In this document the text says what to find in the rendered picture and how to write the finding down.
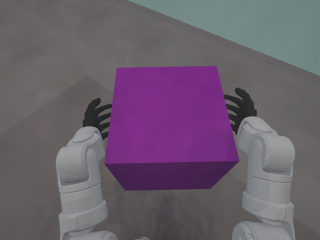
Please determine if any carton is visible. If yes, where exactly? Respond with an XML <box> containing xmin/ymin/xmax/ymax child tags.
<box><xmin>104</xmin><ymin>66</ymin><xmax>240</xmax><ymax>191</ymax></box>

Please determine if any right robot upper arm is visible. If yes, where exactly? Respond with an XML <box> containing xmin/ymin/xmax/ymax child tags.
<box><xmin>232</xmin><ymin>221</ymin><xmax>292</xmax><ymax>240</ymax></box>

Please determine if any robot left hand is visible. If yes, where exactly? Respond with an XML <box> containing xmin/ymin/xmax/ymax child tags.
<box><xmin>82</xmin><ymin>98</ymin><xmax>112</xmax><ymax>140</ymax></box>

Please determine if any left robot forearm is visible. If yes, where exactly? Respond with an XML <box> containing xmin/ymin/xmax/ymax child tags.
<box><xmin>55</xmin><ymin>126</ymin><xmax>108</xmax><ymax>240</ymax></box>

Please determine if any left robot upper arm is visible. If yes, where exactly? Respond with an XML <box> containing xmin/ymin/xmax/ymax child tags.
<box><xmin>69</xmin><ymin>230</ymin><xmax>118</xmax><ymax>240</ymax></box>

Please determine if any robot right hand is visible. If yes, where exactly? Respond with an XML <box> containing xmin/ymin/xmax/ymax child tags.
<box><xmin>224</xmin><ymin>87</ymin><xmax>257</xmax><ymax>135</ymax></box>

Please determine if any right robot forearm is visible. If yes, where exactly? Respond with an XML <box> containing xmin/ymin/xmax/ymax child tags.
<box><xmin>237</xmin><ymin>116</ymin><xmax>296</xmax><ymax>240</ymax></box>

